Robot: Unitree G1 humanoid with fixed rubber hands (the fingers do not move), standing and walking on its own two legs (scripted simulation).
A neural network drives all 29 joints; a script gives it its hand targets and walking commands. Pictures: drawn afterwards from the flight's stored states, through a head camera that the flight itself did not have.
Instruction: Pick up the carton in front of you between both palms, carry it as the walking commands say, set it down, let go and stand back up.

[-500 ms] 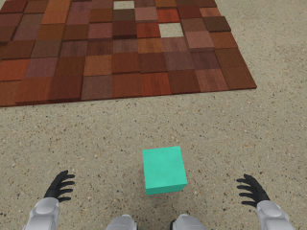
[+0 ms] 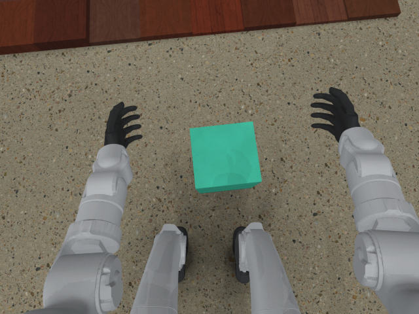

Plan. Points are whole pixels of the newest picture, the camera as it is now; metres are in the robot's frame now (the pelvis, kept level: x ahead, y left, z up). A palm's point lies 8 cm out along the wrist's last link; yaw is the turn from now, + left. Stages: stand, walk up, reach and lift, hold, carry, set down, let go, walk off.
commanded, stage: reach and lift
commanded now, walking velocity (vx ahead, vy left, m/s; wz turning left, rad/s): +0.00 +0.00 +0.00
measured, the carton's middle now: (223, 161) +0.46 -0.03 -0.53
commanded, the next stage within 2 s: none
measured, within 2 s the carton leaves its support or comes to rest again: leaves its support in 1.84 s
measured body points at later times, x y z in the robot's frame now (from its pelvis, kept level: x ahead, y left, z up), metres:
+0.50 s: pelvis +0.00 +0.01 -0.12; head +0.33 -0.03 +0.18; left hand +0.46 +0.16 -0.29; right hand +0.49 -0.23 -0.29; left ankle +0.08 +0.15 -0.62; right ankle +0.08 -0.10 -0.62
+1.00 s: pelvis -0.05 +0.02 -0.28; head +0.31 +0.00 -0.02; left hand +0.47 +0.18 -0.46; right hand +0.49 -0.21 -0.46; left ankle +0.08 +0.15 -0.62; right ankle +0.07 -0.10 -0.62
